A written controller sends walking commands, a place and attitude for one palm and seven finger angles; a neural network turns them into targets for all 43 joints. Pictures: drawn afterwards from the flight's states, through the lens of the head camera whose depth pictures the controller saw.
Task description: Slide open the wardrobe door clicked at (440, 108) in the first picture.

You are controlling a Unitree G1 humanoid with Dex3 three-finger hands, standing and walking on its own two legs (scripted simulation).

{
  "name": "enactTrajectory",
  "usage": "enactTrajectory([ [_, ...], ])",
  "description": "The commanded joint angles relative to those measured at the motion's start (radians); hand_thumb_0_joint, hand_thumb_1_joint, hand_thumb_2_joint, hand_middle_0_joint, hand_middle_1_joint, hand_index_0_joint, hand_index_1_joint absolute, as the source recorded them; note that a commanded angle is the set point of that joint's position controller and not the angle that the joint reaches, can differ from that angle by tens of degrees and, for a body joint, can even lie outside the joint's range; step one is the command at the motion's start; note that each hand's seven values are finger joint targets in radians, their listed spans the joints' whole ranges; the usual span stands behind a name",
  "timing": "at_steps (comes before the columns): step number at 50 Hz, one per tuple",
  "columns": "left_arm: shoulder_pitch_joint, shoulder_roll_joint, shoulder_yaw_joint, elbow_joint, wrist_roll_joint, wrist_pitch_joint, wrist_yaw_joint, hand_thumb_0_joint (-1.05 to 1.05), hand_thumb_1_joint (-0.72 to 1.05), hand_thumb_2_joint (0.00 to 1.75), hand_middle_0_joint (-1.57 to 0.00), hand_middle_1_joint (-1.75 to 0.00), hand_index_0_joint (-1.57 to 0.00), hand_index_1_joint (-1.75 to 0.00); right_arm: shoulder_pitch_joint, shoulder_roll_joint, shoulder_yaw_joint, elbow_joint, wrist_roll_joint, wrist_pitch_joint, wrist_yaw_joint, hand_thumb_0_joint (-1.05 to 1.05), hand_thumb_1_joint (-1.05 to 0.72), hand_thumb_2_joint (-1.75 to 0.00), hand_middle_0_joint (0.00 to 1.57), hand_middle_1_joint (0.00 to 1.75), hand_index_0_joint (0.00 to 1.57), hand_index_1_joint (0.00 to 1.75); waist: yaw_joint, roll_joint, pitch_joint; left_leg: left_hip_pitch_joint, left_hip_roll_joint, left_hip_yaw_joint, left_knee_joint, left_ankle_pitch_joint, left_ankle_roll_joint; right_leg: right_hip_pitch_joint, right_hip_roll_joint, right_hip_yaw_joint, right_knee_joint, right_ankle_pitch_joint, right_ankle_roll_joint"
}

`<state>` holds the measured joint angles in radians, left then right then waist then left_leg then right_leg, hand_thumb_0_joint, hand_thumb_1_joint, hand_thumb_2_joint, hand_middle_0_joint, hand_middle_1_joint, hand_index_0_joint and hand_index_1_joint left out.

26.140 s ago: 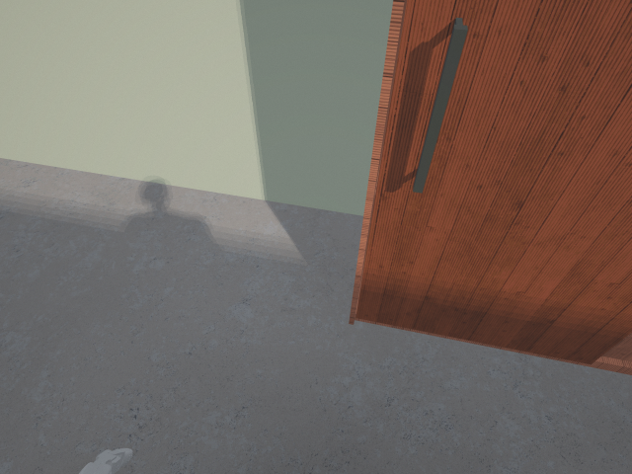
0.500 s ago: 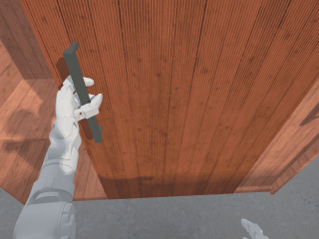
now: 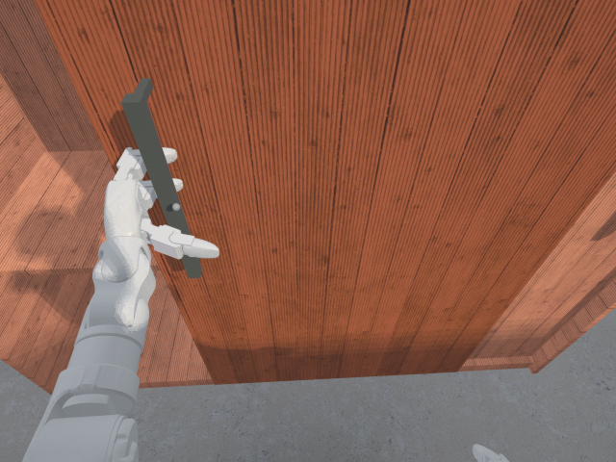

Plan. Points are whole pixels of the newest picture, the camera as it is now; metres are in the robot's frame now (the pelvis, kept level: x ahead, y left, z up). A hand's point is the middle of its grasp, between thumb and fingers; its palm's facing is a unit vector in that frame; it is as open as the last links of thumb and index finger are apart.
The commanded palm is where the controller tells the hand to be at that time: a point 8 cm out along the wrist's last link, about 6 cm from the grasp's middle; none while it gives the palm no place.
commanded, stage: slip the hand off the handle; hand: left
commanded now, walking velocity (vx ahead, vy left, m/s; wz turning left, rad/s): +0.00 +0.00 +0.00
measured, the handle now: (174, 195) +0.44 +0.22 +0.11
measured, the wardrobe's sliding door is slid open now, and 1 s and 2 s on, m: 0.48 0.48 0.48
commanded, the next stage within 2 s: draw the hand back to the body in 1.28 s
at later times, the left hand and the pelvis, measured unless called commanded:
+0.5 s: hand (127, 212) +0.39 +0.26 +0.13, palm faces +0.28 -0.95 -0.10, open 14.7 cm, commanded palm +0.36 +0.30 +0.13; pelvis +0.00 +0.00 +0.00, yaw +1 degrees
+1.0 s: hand (103, 258) +0.32 +0.26 +0.12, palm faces +0.30 -0.95 -0.09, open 14.7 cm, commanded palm +0.27 +0.30 +0.13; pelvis -0.01 +0.01 +0.00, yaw +1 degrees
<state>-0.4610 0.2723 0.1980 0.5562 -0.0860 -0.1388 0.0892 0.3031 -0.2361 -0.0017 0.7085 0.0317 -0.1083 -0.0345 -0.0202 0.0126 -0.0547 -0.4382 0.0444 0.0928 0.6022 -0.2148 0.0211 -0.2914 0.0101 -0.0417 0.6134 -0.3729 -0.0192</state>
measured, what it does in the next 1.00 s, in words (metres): stands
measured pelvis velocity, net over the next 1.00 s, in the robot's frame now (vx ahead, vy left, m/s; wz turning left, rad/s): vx -0.01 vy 0.01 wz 0.01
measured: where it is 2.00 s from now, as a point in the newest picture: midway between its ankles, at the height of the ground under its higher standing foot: outside the picture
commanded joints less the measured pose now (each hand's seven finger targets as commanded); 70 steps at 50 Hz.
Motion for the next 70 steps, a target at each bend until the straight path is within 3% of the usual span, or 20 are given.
enactTrajectory([
  [1, -0.422, 0.226, 0.068, -0.187, 0.003, -0.035, 0.002, 0.0, -0.55, 0.2, -0.25, -1.15, -0.25, -1.15, -0.036, -0.163, -0.044, -0.126, 0.0, -0.027, -0.015, 0.0, -0.9, -0.9, 0.2, 0.3, 0.2, 0.3, -0.009, -0.034, -0.23, 0.282, -0.018, -0.081, -0.032, 0.174, 0.022, -0.111, 0.014, 0.019, -0.106, 0.309, 0.01],
  [3, -0.409, 0.267, 0.111, -0.197, 0.003, -0.036, 0.004, 0.0, -0.55, 0.2, -0.25, -1.15, -0.25, -1.15, -0.051, -0.163, -0.04, -0.139, 0.001, -0.018, -0.022, 0.0, -0.9, -0.9, 0.2, 0.3, 0.2, 0.3, 0.002, -0.055, -0.206, 0.261, -0.022, -0.077, -0.037, 0.159, 0.028, -0.095, 0.012, 0.024, -0.113, 0.303, 0.011],
  [5, -0.4, 0.273, 0.121, -0.212, 0.0, -0.042, -0.004, 0.0, -0.55, 0.2, -0.25, -1.15, -0.25, -1.15, -0.059, -0.153, -0.037, -0.148, 0.002, -0.013, -0.025, 0.0, -0.9, -0.9, 0.2, 0.3, 0.2, 0.3, 0.016, -0.035, -0.252, 0.271, -0.025, -0.068, -0.035, 0.177, 0.026, -0.07, 0.009, 0.029, -0.104, 0.327, 0.008],
  [10, -0.405, 0.291, 0.121, -0.221, 0.003, -0.077, -0.041, 0.0, -0.55, 0.2, -0.25, -1.15, -0.25, -1.15, -0.055, -0.152, -0.038, -0.147, 0.003, -0.009, -0.029, 0.0, -0.9, -0.9, 0.2, 0.3, 0.2, 0.3, 0.008, 0.017, -0.276, 0.307, -0.019, -0.078, -0.02, 0.197, 0.023, -0.095, 0.016, 0.026, -0.091, 0.319, 0.002],
  [11, -0.414, 0.263, 0.089, -0.22, 0.0, -0.076, -0.053, 0.0, -0.55, 0.2, -0.25, -1.15, -0.25, -1.15, -0.059, -0.15, -0.035, -0.149, 0.005, -0.009, -0.029, 0.0, -0.9, -0.9, 0.2, 0.3, 0.2, 0.3, 0.0, 0.052, -0.266, 0.311, -0.02, -0.079, -0.02, 0.185, 0.021, -0.111, 0.016, 0.026, -0.094, 0.305, 0.001],
  [17, -0.442, 0.307, 0.113, -0.147, -0.033, -0.057, -0.109, 0.0, -0.55, 0.2, -0.25, -1.15, -0.25, -1.15, -0.046, -0.167, -0.036, -0.139, 0.015, -0.006, -0.043, 0.0, -0.9, -0.9, 0.2, 0.3, 0.2, 0.3, -0.014, 0.003, -0.236, 0.285, -0.02, -0.096, -0.024, 0.133, 0.024, -0.13, 0.018, 0.024, -0.11, 0.262, 0.003],
  [21, -0.47, 0.31, 0.113, -0.163, -0.042, -0.074, -0.127, 0.0, -0.55, 0.2, -0.25, -1.15, -0.25, -1.15, -0.042, -0.166, -0.034, -0.139, 0.015, -0.011, -0.044, 0.0, -0.9, -0.9, 0.2, 0.3, 0.2, 0.3, -0.013, 0.043, -0.255, 0.31, -0.02, -0.104, -0.018, 0.146, 0.024, -0.147, 0.019, 0.021, -0.103, 0.259, -0.001],
  [23, -0.454, 0.376, 0.164, -0.163, -0.032, -0.09, -0.128, 0.0, -0.55, 0.2, -0.25, -1.15, -0.25, -1.15, -0.035, -0.176, -0.036, -0.138, 0.011, -0.01, -0.044, 0.0, -0.9, -0.9, 0.2, 0.3, 0.2, 0.3, -0.005, 0.051, -0.27, 0.302, -0.019, -0.11, -0.013, 0.149, 0.025, -0.142, 0.022, 0.022, -0.096, 0.252, -0.003],
  [25, -0.45, 0.349, 0.142, -0.147, -0.037, -0.098, -0.136, 0.0, -0.55, 0.2, -0.25, -1.15, -0.25, -1.15, -0.037, -0.169, -0.033, -0.142, 0.014, -0.011, -0.041, 0.0, -0.9, -0.9, 0.2, 0.3, 0.2, 0.3, -0.006, 0.05, -0.262, 0.292, -0.019, -0.108, -0.017, 0.124, 0.024, -0.154, 0.022, 0.019, -0.095, 0.229, -0.002],
  [29, -0.427, 0.455, 0.228, -0.085, -0.044, -0.095, -0.158, 0.0, -0.55, 0.2, -0.25, -1.15, -0.25, -1.15, -0.029, -0.182, -0.03, -0.142, 0.013, -0.004, -0.049, 0.0, -0.9, -0.9, 0.2, 0.3, 0.2, 0.3, 0.002, 0.013, -0.249, 0.23, -0.023, -0.101, -0.017, 0.092, 0.031, -0.129, 0.02, 0.029, -0.097, 0.22, 0.003],
  [31, -0.399, 0.373, 0.165, -0.118, -0.054, -0.092, -0.181, 0.0, -0.55, 0.2, -0.25, -1.15, -0.25, -1.15, -0.036, -0.171, -0.033, -0.157, 0.019, -0.01, -0.045, 0.0, -0.9, -0.9, 0.2, 0.3, 0.2, 0.3, 0.006, 0.057, -0.257, 0.257, -0.022, -0.098, -0.017, 0.098, 0.027, -0.141, 0.023, 0.022, -0.095, 0.217, -0.001],
  [36, -0.25, 0.301, 0.124, -0.287, -0.083, -0.097, -0.196, 0.0, -0.55, 0.2, -0.25, -1.15, -0.25, -1.15, -0.048, -0.169, -0.042, -0.188, 0.021, -0.03, -0.031, 0.0, -0.9, -0.9, 0.2, 0.3, 0.2, 0.3, 0.022, 0.092, -0.297, 0.33, -0.009, -0.119, -0.015, 0.149, 0.022, -0.153, 0.034, 0.005, -0.083, 0.228, -0.006],
  [41, -0.094, 0.318, 0.185, -0.377, -0.106, -0.061, -0.154, 0.0, -0.55, 0.2, -0.25, -1.15, -0.25, -1.15, -0.086, -0.168, -0.035, -0.203, 0.022, -0.043, -0.03, 0.0, -0.9, -0.9, 0.2, 0.3, 0.2, 0.3, 0.043, 0.006, -0.214, 0.261, -0.011, -0.114, -0.041, 0.101, 0.026, -0.127, 0.033, -0.003, -0.093, 0.206, 0.0],
  [44, -0.108, 0.339, 0.195, -0.454, -0.088, -0.046, -0.124, 0.0, -0.55, 0.2, -0.25, -1.15, -0.25, -1.15, -0.114, -0.162, -0.029, -0.208, 0.019, -0.048, -0.038, 0.0, -0.9, -0.9, 0.2, 0.3, 0.2, 0.3, 0.042, 0.032, -0.197, 0.257, -0.011, -0.111, -0.054, 0.045, 0.027, -0.138, 0.03, 0.006, -0.101, 0.157, 0.003],
  [50, -0.006, 0.277, 0.154, -0.589, -0.088, -0.053, -0.126, 0.0, -0.55, 0.2, -0.25, -1.15, -0.25, -1.15, -0.148, -0.139, -0.018, -0.214, 0.013, -0.079, -0.045, 0.0, -0.9, -0.9, 0.2, 0.3, 0.2, 0.3, 0.049, 0.09, -0.234, 0.316, -0.011, -0.111, -0.055, 0.071, 0.02, -0.118, 0.03, 0.003, -0.1, 0.171, -0.004],
  [56, 0.085, 0.207, 0.099, -0.575, -0.124, 0.005, -0.172, 0.0, -0.55, 0.2, -0.25, -1.15, -0.25, -1.15, -0.173, -0.134, -0.006, -0.214, 0.027, -0.096, -0.055, 0.0, -0.9, -0.9, 0.2, 0.3, 0.2, 0.3, 0.043, 0.048, -0.127, 0.272, -0.015, -0.12, -0.082, -0.023, 0.017, -0.136, 0.025, 0.001, -0.133, 0.118, 0.003],
  [58, 0.113, 0.245, 0.135, -0.573, -0.127, 0.025, -0.173, 0.0, -0.55, 0.2, -0.25, -1.15, -0.25, -1.15, -0.174, -0.141, -0.004, -0.211, 0.028, -0.097, -0.062, 0.0, -0.9, -0.9, 0.2, 0.3, 0.2, 0.3, 0.046, 0.005, -0.111, 0.258, -0.017, -0.118, -0.086, -0.035, 0.022, -0.125, 0.023, 0.005, -0.149, 0.106, 0.006],
  [62, 0.108, 0.217, 0.108, -0.694, -0.124, 0.015, -0.169, 0.0, -0.55, 0.2, -0.25, -1.15, -0.25, -1.15, -0.2, -0.123, 0.004, -0.226, 0.024, -0.115, -0.065, 0.0, -0.9, -0.9, 0.2, 0.3, 0.2, 0.3, 0.047, 0.059, -0.133, 0.296, -0.023, -0.117, -0.088, -0.025, 0.02, -0.123, 0.019, 0.007, -0.149, 0.105, 0.003],
  [68, 0.085, 0.299, 0.177, -0.682, -0.118, -0.023, -0.153, 0.0, -0.55, 0.2, -0.25, -1.15, -0.25, -1.15, -0.2, -0.128, 0.012, -0.195, 0.013, -0.13, -0.075, 0.0, -0.9, -0.9, 0.2, 0.3, 0.2, 0.3, 0.043, 0.023, -0.095, 0.26, -0.025, -0.114, -0.082, -0.058, 0.021, -0.125, 0.015, 0.024, -0.168, 0.057, 0.008],
  [70, 0.088, 0.263, 0.149, -0.663, -0.123, -0.02, -0.162, 0.0, -0.55, 0.2, -0.25, -1.15, -0.25, -1.15, -0.209, -0.122, 0.013, -0.194, 0.016, -0.137, -0.078, 0.0, -0.9, -0.9, 0.2, 0.3, 0.2, 0.3, 0.045, 0.06, -0.103, 0.265, -0.03, -0.105, -0.082, -0.068, 0.018, -0.124, 0.009, 0.028, -0.172, 0.042, 0.007],
])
